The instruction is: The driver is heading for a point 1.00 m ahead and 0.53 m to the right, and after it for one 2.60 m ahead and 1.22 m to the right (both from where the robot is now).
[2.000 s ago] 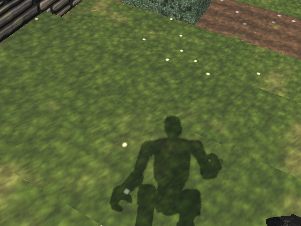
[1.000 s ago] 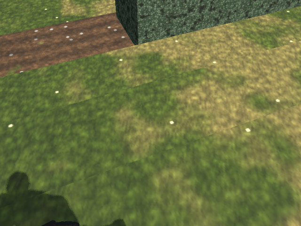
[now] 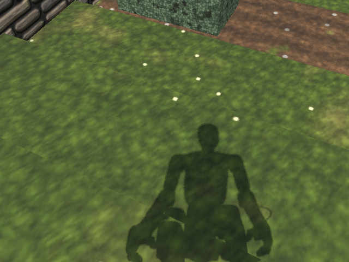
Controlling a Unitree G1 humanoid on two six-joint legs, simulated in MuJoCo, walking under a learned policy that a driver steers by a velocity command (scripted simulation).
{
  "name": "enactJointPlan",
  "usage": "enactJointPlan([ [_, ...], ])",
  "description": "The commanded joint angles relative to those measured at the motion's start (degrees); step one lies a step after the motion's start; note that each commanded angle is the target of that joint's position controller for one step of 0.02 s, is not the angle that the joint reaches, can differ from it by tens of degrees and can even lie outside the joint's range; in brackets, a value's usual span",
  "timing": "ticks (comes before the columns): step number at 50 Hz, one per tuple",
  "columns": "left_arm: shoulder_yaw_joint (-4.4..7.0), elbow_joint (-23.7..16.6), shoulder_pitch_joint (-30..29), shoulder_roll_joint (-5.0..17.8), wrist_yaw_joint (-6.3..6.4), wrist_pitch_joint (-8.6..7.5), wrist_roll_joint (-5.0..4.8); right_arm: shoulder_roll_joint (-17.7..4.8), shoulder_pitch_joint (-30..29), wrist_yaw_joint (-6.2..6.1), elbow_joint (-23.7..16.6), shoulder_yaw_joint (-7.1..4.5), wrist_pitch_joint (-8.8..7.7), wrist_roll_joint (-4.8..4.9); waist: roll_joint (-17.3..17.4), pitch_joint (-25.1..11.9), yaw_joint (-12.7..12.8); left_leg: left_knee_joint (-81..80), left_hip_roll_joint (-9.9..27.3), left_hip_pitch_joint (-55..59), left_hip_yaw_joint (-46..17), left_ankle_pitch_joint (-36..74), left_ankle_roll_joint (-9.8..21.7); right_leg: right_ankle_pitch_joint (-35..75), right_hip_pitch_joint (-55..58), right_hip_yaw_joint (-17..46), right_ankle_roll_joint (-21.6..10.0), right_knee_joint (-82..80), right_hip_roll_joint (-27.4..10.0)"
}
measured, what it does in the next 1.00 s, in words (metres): goes down, turning right: right foot, then left foot 0.17 m lower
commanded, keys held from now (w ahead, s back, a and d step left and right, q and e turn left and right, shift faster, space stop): w+e+shift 1.00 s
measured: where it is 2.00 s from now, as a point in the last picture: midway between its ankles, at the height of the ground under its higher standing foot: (346, 111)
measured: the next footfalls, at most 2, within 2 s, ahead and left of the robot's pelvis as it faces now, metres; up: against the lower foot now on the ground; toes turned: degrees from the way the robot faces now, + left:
right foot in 0.22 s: +0.38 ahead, -0.11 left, +0.00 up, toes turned -12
left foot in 0.74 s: +0.88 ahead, -0.04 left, -0.17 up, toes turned -38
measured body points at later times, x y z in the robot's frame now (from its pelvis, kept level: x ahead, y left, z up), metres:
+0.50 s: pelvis +0.43 -0.08 +0.01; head +0.44 -0.09 +0.46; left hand +0.48 +0.20 -0.12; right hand +0.58 -0.37 -0.06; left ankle +0.65 +0.08 -0.65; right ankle +0.34 -0.10 -0.71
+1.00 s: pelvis +0.88 -0.18 -0.17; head +0.90 -0.19 +0.28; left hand +1.21 -0.19 -0.25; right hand +0.62 -0.26 -0.30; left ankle +0.85 -0.02 -0.89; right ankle +0.91 -0.30 -0.81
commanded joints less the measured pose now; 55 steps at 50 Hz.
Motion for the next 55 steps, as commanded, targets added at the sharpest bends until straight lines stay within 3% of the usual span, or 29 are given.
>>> enactJointPlan([
  [1,1.13,-2.15,3.06,4.86,-1.46,1.39,-0.16,-7.11,-0.7,-0.1,-3.32,-1.13,-4.86,-0.21,-1.31,1.92,1.91,-22.39,24.4,-11.64,-19.03,17.88,6.27,9.02,0.5,-0.08,0.92,-16.43,-2.32],
  [8,1.63,-4.72,-10.49,5.69,-4.0,0.32,-1.63,-7.3,4.35,-0.05,-0.9,-0.12,-5.41,1.68,1.18,3.09,-1.35,-23.35,19.52,4.05,1.71,59.52,-5.58,26.88,6.68,-13.2,-8.8,-40.34,7.26],
  [9,2.49,-2.13,-4.95,6.7,-4.05,0.21,-1.2,-8.18,3.58,-0.79,-1.79,-0.43,-5.16,1.2,1.8,-1.54,0.59,-15.99,18.54,4.47,4.56,72.74,-6.67,28.31,15.62,-17.83,-9.27,-37.41,12.33],
  [11,6.26,7.92,28.95,14.09,-3.55,1.9,-1.09,-13.46,-11.6,-2.3,-6.03,-1.74,-4.25,1.12,6.1,-16.15,20.5,21.45,21.05,-8.78,3.48,86.92,-9.37,20.05,47.14,-12.64,-14.1,-27.26,13.42],
  [12,7.11,8.12,31.24,14.73,-3.0,2.77,-2.82,-14.26,-14.32,-2.04,-5.45,-2.54,-3.32,1.54,-1.3,-14.78,22.81,50.15,11.32,-14.35,4.58,39.78,-8.81,5.94,48.75,-4.26,-18.43,-44.03,9.84],
  [13,6.22,6.55,20.88,14.33,-3.21,3.04,-3.22,-3.9,-11.05,-1.44,-8.15,0.06,-3.61,-0.62,-17.68,-8.67,11.19,67.0,4.48,-28.77,-0.69,-8.78,-8.41,15.73,45.86,6.75,-19.77,-43.82,6.88],
  [14,5.01,2.74,12.71,13.19,-3.02,2.36,-2.89,-1.49,-6.32,-1.12,-12.81,1.5,-4.1,0.41,-14.52,-12.1,2.32,65.97,5.68,-39.14,-10.54,-10.11,-9.35,17.2,47.79,29.58,-27.0,-54.34,-1.86],
  [15,5.22,1.11,9.76,12.15,-2.16,2.41,-1.89,-4.69,-8.11,-0.47,-13.58,1.33,-4.95,-0.52,-3.69,-9.54,1.75,54.9,8.41,-37.8,-14.08,-5.25,-8.81,-1.19,39.1,38.76,-26.48,-67.09,-5.94],
  [16,5.18,0.3,5.85,11.81,-1.56,2.25,-0.88,-7.55,-7.55,-0.4,-12.0,0.34,-4.54,-0.08,4.17,-2.99,-1.98,46.18,11.79,-32.72,-14.09,-2.94,-9.01,-12.28,26.49,36.21,-23.34,-69.7,-5.17],
  [17,4.96,-0.31,3.49,12.67,-1.24,1.28,-0.92,-6.95,-8.25,-0.66,-12.21,0.64,-3.56,-0.68,2.56,-0.03,-4.24,40.01,13.07,-28.49,-14.18,-4.38,-10.08,-8.65,17.64,34.06,-22.65,-68.4,-3.23],
  [20,4.96,-1.97,1.37,13.72,-1.03,-1.34,-2.38,-6.38,-12.35,-0.43,-12.59,0.79,-0.17,-1.67,1.75,0.57,-5.2,22.21,14.88,-16.17,-11.72,4.49,-13.57,7.5,5.62,21.08,-19.79,-69.22,5.08],
  [22,5.59,-1.34,6.3,14.86,-1.5,-2.09,-0.47,-4.3,-10.35,1.04,-11.65,1.29,0.03,-1.77,0.21,-3.78,-2.96,25.09,14.91,-15.59,-9.12,16.82,-12.54,24.41,9.93,17.74,-20.13,-67.33,4.75],
  [25,5.48,2.13,16.04,12.68,-0.21,-3.27,-1.35,-7.78,-26.26,1.65,-17.26,0.05,-1.83,-1.37,3.77,-1.01,3.46,9.12,15.2,-31.23,-11.89,29.4,-11.02,6.71,21.33,19.36,-16.22,-62.72,8.0],
  [27,5.09,1.28,15.23,11.73,-0.15,-2.87,-0.79,-4.26,-26.99,3.15,-17.54,0.71,-2.31,-1.39,0.22,-3.33,4.94,5.66,12.62,-24.11,-10.02,38.26,-10.34,5.64,18.65,18.83,-15.05,-59.29,9.41],
  [31,5.09,0.49,15.3,12.77,0.34,-1.59,-0.07,-4.63,-26.58,4.01,-19.79,0.71,-2.72,-0.14,-5.59,-3.79,5.08,2.62,10.44,-16.25,-10.21,38.1,-9.25,10.37,17.46,18.92,-12.51,-50.71,9.8],
  [33,5.04,-1.31,11.6,12.84,1.09,-1.57,0.51,-5.78,-21.55,3.03,-18.99,0.31,-3.92,0.59,-4.44,-3.5,2.55,-6.01,10.06,-6.41,-10.8,37.47,-10.9,11.03,16.83,18.45,-9.64,-44.17,11.59],
  [35,5.18,-1.45,7.89,13.83,2.09,-0.88,0.98,-9.11,-2.93,1.37,-13.67,-1.66,-5.18,1.51,-1.45,-10.36,-7.54,-15.81,13.56,8.19,-13.28,46.89,-11.56,17.92,20.45,16.61,-9.02,-19.71,15.21],
  [36,5.55,-1.78,4.72,14.1,2.82,-0.62,-0.58,-9.8,8.99,0.68,-9.58,-2.29,-4.94,1.47,0.2,-14.16,-14.05,-24.91,17.23,19.12,-14.84,60.96,-11.27,14.67,18.45,12.78,-7.89,-1.32,17.4],
  [37,5.0,-3.23,2.03,10.27,2.74,0.06,-1.19,-12.16,14.31,0.26,-5.95,-3.39,-3.97,1.09,5.48,-12.39,-14.56,-23.2,22.3,29.31,-18.07,60.94,-10.57,-16.09,6.01,9.16,-6.86,14.65,20.37],
  [38,3.62,-5.94,-0.06,7.11,2.39,-0.3,-1.65,-12.63,17.22,1.09,-5.03,-2.89,-3.32,-0.75,5.15,-12.07,-14.47,-8.99,23.3,33.22,-16.49,58.99,-14.37,-20.41,-3.66,10.57,-8.08,23.53,18.59],
  [39,2.62,-7.31,18.4,3.64,2.76,-0.46,-5.45,-11.58,12.07,2.09,-6.22,-1.72,-4.21,-3.09,20.44,-20.92,-0.47,12.41,32.44,50.31,-20.02,88.64,-14.9,-20.1,-18.13,5.85,-6.73,26.9,13.57],
  [40,2.38,-5.0,16.01,5.93,3.45,0.01,-4.2,-8.06,11.83,2.18,-7.49,-1.8,-3.57,-2.91,17.21,-24.76,-5.79,9.6,33.69,51.3,-24.02,68.41,-11.2,-14.84,-28.04,0.31,-7.03,28.05,10.19],
  [41,1.61,-7.03,13.04,5.26,2.3,0.58,-1.66,-14.52,10.32,0.81,-7.1,-3.85,-4.06,-1.89,25.76,-26.71,-5.52,-5.59,39.78,41.11,-41.0,12.65,-1.0,-8.83,-30.98,-1.36,-6.82,33.16,9.1],
  [42,3.42,-7.38,0.39,10.57,1.38,1.09,1.0,-4.31,4.65,0.87,-8.42,-1.03,-4.62,-1.1,7.41,-14.89,-6.06,-16.34,30.87,23.54,-34.15,-5.48,-5.86,1.82,-26.59,-1.59,-7.54,20.0,5.32],
  [43,3.36,-10.35,-3.4,10.86,-0.65,1.46,1.31,-5.5,4.69,0.53,-6.79,-0.71,-5.9,-1.13,12.67,-8.52,-5.42,-13.83,35.46,15.9,-36.0,7.94,-4.69,5.47,-27.43,-0.36,-7.26,17.42,3.89],
  [45,1.64,-13.76,-11.35,6.2,-3.89,2.9,0.89,-1.62,4.5,0.12,-2.94,0.75,-6.92,0.3,4.98,1.48,-1.71,-19.04,28.32,-3.73,-19.28,22.94,-7.67,11.26,-15.84,0.1,-4.65,-5.49,1.59],
  [46,1.07,-14.11,-11.76,4.8,-4.47,3.5,0.69,-2.67,1.13,-0.13,-3.11,0.64,-6.93,0.11,8.74,0.86,0.22,-21.41,26.81,-8.61,-16.04,21.55,-7.61,15.31,-10.43,-1.55,-3.92,-8.84,2.05],
  [52,-0.54,-16.65,-21.28,4.39,-5.05,2.3,-1.17,-3.27,10.5,-0.76,-1.17,1.17,-4.76,0.97,3.19,0.06,-2.08,-19.26,21.41,8.12,3.83,62.06,-13.0,17.68,-4.46,-16.93,-10.31,-32.18,8.89],
  [55,1.22,-13.95,-13.06,9.24,-6.02,2.92,-0.08,-10.59,11.35,-2.87,-2.36,-0.08,-2.94,0.5,5.58,-4.98,3.63,-1.52,24.24,6.85,5.44,81.04,-13.92,12.61,16.2,-18.11,-12.36,-40.77,15.21],
])
Velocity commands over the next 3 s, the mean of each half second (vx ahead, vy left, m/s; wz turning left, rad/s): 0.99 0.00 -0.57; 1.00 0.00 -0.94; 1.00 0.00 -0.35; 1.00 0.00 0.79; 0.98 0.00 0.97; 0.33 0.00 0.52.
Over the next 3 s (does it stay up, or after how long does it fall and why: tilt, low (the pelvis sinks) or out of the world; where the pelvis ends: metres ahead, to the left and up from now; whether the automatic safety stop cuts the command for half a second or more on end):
stays up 2.19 -1.18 -0.50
